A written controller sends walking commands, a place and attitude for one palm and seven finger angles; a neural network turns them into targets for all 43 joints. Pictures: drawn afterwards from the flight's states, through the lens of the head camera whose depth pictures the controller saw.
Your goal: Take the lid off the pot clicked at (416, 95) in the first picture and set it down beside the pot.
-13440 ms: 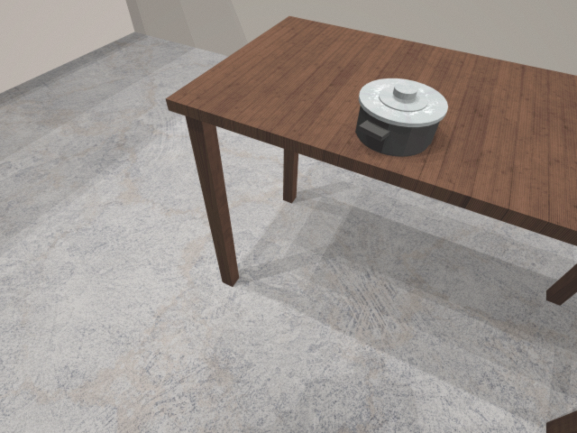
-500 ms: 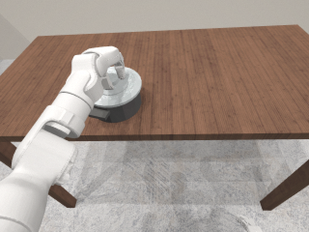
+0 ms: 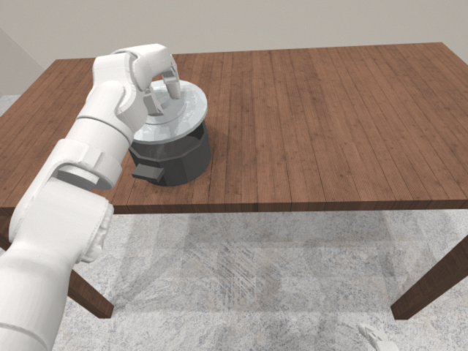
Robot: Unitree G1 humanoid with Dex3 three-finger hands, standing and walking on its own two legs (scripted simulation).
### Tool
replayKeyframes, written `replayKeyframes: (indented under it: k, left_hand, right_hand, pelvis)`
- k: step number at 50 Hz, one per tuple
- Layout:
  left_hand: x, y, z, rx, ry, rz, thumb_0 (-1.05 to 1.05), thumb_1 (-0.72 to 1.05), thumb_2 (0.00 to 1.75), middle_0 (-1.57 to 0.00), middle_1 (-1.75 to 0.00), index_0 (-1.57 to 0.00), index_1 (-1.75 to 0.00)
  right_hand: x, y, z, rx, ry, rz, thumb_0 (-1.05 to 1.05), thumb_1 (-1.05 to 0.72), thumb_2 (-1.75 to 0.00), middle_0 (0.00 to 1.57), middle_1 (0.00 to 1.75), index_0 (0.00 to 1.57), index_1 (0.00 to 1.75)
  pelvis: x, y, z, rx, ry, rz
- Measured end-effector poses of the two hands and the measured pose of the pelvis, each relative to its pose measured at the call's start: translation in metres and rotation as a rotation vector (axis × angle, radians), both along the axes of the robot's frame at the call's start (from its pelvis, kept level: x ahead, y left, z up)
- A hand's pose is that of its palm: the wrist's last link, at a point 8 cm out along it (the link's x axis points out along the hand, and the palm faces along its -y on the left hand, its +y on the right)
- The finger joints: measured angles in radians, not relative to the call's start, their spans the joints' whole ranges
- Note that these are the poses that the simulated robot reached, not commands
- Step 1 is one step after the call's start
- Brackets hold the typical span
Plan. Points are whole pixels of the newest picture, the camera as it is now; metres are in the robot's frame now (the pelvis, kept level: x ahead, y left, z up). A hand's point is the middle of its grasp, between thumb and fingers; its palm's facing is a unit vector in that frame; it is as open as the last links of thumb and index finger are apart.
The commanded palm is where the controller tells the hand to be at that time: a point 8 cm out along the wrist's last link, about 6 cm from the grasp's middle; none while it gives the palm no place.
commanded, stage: lift the lid straight up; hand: left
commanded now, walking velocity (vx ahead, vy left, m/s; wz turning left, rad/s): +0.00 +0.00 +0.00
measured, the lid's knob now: (158, 100) +0.49 +0.14 +0.20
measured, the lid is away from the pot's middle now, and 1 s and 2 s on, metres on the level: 0.00 0.02 0.10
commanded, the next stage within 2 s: move the lid sideways beside the pot in 1.18 s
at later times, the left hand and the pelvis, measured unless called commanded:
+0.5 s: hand (140, 72) +0.45 +0.14 +0.27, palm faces -0.20 -0.08 -0.98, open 7.1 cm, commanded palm +0.44 +0.15 +0.34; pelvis +0.00 +0.01 +0.00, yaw +0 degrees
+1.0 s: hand (127, 43) +0.46 +0.15 +0.31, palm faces -0.14 -0.11 -0.98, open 7.1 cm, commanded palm +0.44 +0.15 +0.38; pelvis +0.00 +0.01 +0.00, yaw +0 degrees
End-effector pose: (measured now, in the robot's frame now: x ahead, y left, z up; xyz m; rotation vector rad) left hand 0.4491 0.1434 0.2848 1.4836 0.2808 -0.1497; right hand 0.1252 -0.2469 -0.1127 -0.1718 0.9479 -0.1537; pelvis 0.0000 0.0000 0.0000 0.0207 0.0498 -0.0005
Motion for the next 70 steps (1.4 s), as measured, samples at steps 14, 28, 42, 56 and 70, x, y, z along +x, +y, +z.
replayKeyframes:
  k: [14,28,42,56,70]
  left_hand:
    - [-0.002,0.007,0.023,0.000,-0.036,0.007,0.01,0.34,0.65,-0.68,-0.92,-0.69,-0.92]
    - [-0.005,0.002,0.050,0.011,-0.072,0.024,0.01,0.34,0.65,-0.68,-0.91,-0.69,-0.92]
    - [-0.003,0.008,0.074,0.003,-0.099,0.071,0.01,0.34,0.65,-0.68,-0.91,-0.69,-0.92]
    - [-0.003,0.012,0.090,-0.007,-0.129,0.094,0.02,0.33,0.65,-0.68,-0.92,-0.69,-0.92]
    - [0.005,0.006,0.084,0.029,-0.127,0.052,0.02,0.33,0.65,-0.68,-0.92,-0.70,-0.92]
  right_hand:
    - [-0.003,0.004,0.003,-0.011,-0.012,0.006,0.01,-0.90,-0.90,0.20,0.30,0.20,0.30]
    - [-0.006,0.013,0.000,0.010,-0.011,0.017,0.01,-0.90,-0.90,0.20,0.30,0.20,0.30]
    - [-0.013,0.006,0.001,-0.008,-0.004,0.005,0.01,-0.90,-0.90,0.20,0.30,0.20,0.30]
    - [-0.007,0.005,0.003,-0.010,-0.005,0.018,0.01,-0.90,-0.90,0.20,0.30,0.20,0.30]
    - [0.001,0.011,0.003,0.003,-0.010,0.022,0.01,-0.90,-0.90,0.20,0.30,0.20,0.30]
  pelvis:
    - [-0.003,0.004,0.000,-0.003,0.002,0.007]
    - [-0.005,0.008,0.000,-0.002,0.003,0.009]
    - [-0.005,0.006,0.001,-0.002,0.008,0.007]
    - [-0.002,0.006,0.001,-0.003,0.015,0.012]
    - [0.002,0.007,0.001,-0.004,0.028,0.013]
